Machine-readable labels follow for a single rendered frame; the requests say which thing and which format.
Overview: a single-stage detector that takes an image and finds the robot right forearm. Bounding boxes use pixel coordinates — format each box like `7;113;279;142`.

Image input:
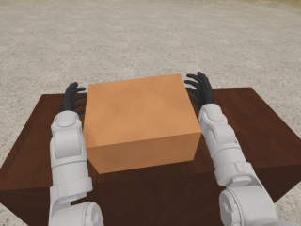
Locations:
198;104;277;214

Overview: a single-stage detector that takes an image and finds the left robot hand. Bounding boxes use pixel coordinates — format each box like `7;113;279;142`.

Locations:
59;82;87;116

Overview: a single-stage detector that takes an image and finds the robot left forearm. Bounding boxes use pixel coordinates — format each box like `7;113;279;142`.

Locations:
48;110;93;226

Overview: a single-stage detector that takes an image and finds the pedestal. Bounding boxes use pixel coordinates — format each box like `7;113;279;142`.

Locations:
0;87;301;226

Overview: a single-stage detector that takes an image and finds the carton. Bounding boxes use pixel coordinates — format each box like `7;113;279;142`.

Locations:
81;73;202;174

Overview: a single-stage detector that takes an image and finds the robot right upper arm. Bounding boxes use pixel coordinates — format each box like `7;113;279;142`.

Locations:
219;186;301;226

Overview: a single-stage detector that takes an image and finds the right robot hand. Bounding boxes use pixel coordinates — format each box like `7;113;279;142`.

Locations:
183;72;214;111

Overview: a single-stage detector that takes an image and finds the robot left upper arm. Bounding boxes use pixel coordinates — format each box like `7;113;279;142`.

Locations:
50;202;104;226

